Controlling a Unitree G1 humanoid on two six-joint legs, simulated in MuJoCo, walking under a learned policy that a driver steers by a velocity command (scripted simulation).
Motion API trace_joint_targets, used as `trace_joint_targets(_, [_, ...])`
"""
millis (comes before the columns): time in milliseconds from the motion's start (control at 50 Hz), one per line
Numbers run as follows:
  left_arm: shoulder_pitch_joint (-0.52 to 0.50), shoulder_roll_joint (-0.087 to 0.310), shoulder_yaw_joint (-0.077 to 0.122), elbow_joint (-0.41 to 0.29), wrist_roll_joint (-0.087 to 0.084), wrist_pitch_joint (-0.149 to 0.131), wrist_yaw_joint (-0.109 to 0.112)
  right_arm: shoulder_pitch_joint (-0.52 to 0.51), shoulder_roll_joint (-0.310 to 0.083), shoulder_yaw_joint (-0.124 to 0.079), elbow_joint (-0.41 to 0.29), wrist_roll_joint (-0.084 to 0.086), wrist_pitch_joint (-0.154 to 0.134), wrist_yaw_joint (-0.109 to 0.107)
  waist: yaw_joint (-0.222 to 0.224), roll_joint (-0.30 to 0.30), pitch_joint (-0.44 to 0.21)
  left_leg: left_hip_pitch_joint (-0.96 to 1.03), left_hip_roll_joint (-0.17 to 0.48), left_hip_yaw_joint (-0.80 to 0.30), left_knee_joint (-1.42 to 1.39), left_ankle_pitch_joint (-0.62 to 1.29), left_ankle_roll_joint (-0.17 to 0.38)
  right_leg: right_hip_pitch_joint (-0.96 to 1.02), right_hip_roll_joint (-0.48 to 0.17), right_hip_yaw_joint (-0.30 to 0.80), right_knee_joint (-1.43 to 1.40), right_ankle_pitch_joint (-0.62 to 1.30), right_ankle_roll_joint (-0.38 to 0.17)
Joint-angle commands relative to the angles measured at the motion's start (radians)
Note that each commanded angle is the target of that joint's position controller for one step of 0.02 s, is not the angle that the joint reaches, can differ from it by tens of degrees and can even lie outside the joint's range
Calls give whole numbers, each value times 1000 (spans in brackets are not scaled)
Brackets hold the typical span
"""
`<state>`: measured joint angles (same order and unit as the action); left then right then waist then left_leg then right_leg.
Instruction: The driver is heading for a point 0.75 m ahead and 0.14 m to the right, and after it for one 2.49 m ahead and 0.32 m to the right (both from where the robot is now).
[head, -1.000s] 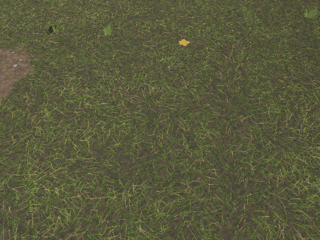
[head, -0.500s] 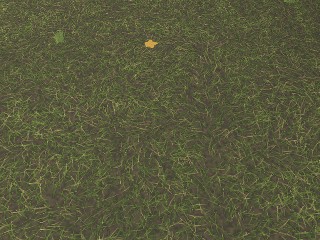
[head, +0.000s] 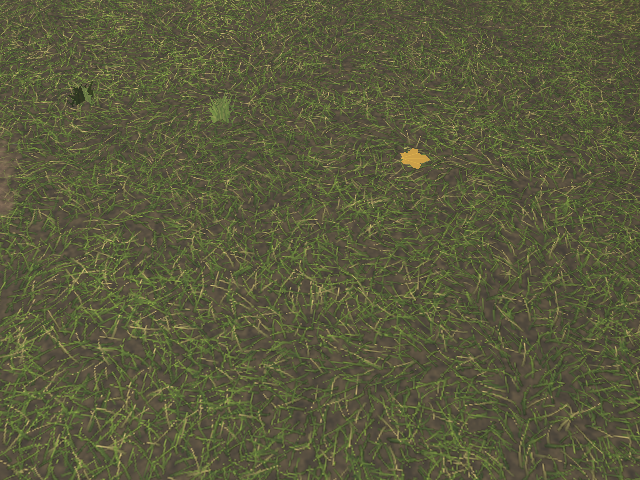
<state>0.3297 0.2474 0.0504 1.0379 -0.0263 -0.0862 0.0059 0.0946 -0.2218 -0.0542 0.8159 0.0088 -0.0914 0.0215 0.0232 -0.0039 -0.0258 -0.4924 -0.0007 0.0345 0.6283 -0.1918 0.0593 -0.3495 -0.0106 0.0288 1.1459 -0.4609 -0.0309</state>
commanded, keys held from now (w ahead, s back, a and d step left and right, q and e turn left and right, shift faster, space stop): w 0.84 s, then w+e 0.16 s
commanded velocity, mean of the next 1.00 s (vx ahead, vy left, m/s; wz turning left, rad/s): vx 0.50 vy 0.00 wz -0.03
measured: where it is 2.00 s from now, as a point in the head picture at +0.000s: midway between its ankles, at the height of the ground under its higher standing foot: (386, 253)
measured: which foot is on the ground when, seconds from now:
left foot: down 0.00-0.48, up 0.50-1.00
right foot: up 0.00-0.44, down 0.46-1.00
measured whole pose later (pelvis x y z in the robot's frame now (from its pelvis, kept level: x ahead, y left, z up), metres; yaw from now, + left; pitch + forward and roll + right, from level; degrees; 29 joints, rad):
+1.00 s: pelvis +0.55 -0.02 +0.00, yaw -3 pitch +2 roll -2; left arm 0.43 0.22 0.07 1.06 -0.02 -0.06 0.01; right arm -0.06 -0.22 -0.06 0.86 0.02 -0.10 0.03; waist 0.09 0.03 0.02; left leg -0.51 0.05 0.00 0.47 -0.02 0.05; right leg 0.06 0.03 0.00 0.29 -0.39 0.00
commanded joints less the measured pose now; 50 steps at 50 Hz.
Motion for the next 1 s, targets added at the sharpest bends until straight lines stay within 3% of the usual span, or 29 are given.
trace_joint_targets(20, [-97,100,29,-102,12,-14,17,119,-133,-38,2,-17,-6,-2,-54,72,-57,394,288,-438,-358,68,173,-430,-100,36,77,156,-25])
trace_joint_targets(60, [-46,62,30,-87,9,13,19,92,-90,-31,17,-16,-10,-1,0,90,-51,279,237,-335,-418,64,155,-311,-122,41,-12,199,-30])
trace_joint_targets(100, [-67,49,33,-89,17,20,20,143,-115,-38,46,-13,-19,-11,5,74,-33,277,232,-282,-460,121,168,-326,-121,35,-90,277,-29])
trace_joint_targets(140, [-145,50,36,-111,22,16,19,198,-125,-40,74,-11,-19,-25,-10,45,-12,315,238,-248,-478,175,168,-384,-123,41,-210,370,-20])
trace_joint_targets(260, [-351,26,25,-169,15,9,0,300,-128,-39,140,9,-12,-42,-64,70,46,358,196,-130,-488,188,128,-337,-72,1,-509,598,3])
trace_joint_targets(340, [-457,27,13,-205,6,3,-23,362,-128,-43,187,10,-5,-38,-100,73,100,474,232,-130,-456,198,131,-359,-58,-20,-599,537,-10])
trace_joint_targets(380, [-483,36,12,-222,2,-7,-36,367,-143,-50,201,11,3,-40,-97,81,105,535,258,-137,-407,263,124,-353,-50,-30,-637,459,-30])
trace_joint_targets(420, [-434,64,24,-215,1,-15,-42,343,-158,-56,203,11,11,-42,-60,107,70,553,261,-128,-329,452,102,-227,-16,-60,-673,387,-57])
trace_joint_targets(440, [-340,88,38,-186,5,-18,-42,319,-158,-55,198,16,14,-43,-9,116,16,540,237,-103,-239,622,88,-77,19,-92,-693,393,-77])
trace_joint_targets(460, [-164,139,65,-130,9,-20,-38,291,-140,-47,188,15,14,-42,67,106,-84,455,188,-64,-57,687,61,177,15,-77,-675,425,-112])
trace_joint_targets(480, [35,220,87,-93,18,-19,-28,274,-117,-33,158,-2,8,-40,134,-10,-238,227,122,-14,264,386,21,499,-190,160,-651,463,-188])
trace_joint_targets(500, [95,253,88,-71,19,-11,-32,393,13,4,161,7,-15,-25,67,-281,-365,-152,-50,-51,594,-321,-33,802,-394,617,-776,279,-340])
trace_joint_targets(520, [75,162,62,-78,13,-7,-30,333,-91,-20,170,27,-36,-21,93,-191,-320,-260,-4,-169,710,-369,-11,766,-362,639,-830,185,-301])
trace_joint_targets(540, [-24,121,49,-101,11,-9,-25,231,-141,-35,140,41,-48,-20,80,-151,-181,-316,43,-143,712,-279,4,632,-326,480,-849,243,-256])
trace_joint_targets(560, [-109,101,41,-124,18,-12,-26,181,-136,-37,132,37,-47,-30,45,-63,-112,-270,93,-113,663,-185,3,480,-289,368,-876,350,-232])
trace_joint_targets(580, [-152,72,33,-129,26,-14,-29,154,-127,-45,127,22,-41,-38,18,-38,-61,-226,118,-107,605,-130,-3,360,-255,300,-907,417,-219])
trace_joint_targets(620, [-141,43,24,-109,33,-19,-31,188,-80,-46,130,16,-18,-42,-28,-65,-47,-140,148,-108,539,-88,-7,261,-223,230,-956,458,-214])
trace_joint_targets(640, [-122,55,27,-100,29,-20,-28,190,-63,-46,129,16,-9,-44,-36,-65,-32,-142,155,-102,504,-83,-12,239,-222,207,-973,471,-219])
trace_joint_targets(700, [-66,105,37,-78,25,-19,-10,81,-64,-46,89,2,5,-46,-24,-43,23,-222,162,-85,362,32,-41,218,-223,157,-1015,514,-217])
trace_joint_targets(800, [-3,113,36,-61,18,-14,-2,-85,-48,-31,45,6,3,-28,17,-54,64,-168,118,-46,56,282,-42,211,-165,48,-1032,527,-166])
trace_joint_targets(900, [96,118,40,-17,5,2,3,-237,-63,-19,-9,16,-6,-3,57,-54,119,-173,86,-51,-92,252,-36,337,-214,81,-983,496,-166])
trace_joint_targets(960, [80,146,53,-18,2,15,11,-196,-107,-29,-11,17,-24,6,11,-77,92,-59,60,-55,-151,163,-18,376,-243,121,-898,575,-145])
trace_joint_targets(980, [58,152,55,-26,2,19,11,-124,-133,-41,6,15,-28,4,-33,-86,51,58,36,-36,-166,138,-5,364,-226,115,-824,692,-132])
trace_joint_targets(1000, [42,132,48,-36,6,21,9,30,-177,-65,52,11,-30,-2,-103,-73,-46,279,27,-27,-161,142,21,308,-171,84,-663,775,-106])
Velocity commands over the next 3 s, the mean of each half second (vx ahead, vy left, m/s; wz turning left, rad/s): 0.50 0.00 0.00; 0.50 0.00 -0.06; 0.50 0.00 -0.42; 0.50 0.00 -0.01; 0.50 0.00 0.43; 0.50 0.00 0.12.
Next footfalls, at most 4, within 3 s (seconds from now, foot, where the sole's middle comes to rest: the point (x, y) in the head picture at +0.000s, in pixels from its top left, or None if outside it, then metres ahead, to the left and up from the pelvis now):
0.46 right None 0.42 -0.15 -0.76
1.02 left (290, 370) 0.74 0.09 -0.76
1.56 right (423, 300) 0.94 -0.23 -0.76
2.12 left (370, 190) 1.33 -0.11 -0.76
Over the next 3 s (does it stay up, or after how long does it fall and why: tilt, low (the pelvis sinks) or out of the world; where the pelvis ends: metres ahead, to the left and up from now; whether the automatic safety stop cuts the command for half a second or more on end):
stays up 1.63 -0.23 0.02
